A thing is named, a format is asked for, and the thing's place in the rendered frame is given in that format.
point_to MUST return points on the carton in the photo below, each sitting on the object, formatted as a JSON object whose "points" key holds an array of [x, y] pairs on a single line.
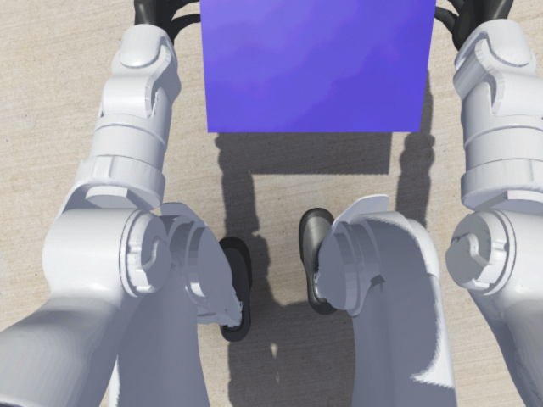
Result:
{"points": [[315, 65]]}

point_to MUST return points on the robot right hand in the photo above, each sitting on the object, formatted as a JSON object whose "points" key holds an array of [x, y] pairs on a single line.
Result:
{"points": [[472, 13]]}

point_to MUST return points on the left robot thigh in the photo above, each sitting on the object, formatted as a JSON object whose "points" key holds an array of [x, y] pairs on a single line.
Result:
{"points": [[158, 364]]}

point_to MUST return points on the left robot upper arm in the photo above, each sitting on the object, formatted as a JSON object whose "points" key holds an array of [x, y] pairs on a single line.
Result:
{"points": [[99, 263]]}

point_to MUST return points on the robot left shin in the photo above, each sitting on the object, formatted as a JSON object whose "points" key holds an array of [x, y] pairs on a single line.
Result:
{"points": [[222, 306]]}

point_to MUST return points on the right robot forearm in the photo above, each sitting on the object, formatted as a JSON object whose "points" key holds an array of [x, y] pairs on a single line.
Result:
{"points": [[502, 119]]}

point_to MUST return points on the robot left hand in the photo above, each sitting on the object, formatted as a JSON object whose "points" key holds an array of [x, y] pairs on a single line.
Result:
{"points": [[161, 12]]}

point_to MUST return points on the right robot upper arm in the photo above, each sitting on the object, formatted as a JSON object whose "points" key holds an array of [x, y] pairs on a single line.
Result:
{"points": [[497, 255]]}

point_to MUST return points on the left robot forearm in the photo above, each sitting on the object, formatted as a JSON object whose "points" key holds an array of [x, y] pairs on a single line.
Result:
{"points": [[130, 138]]}

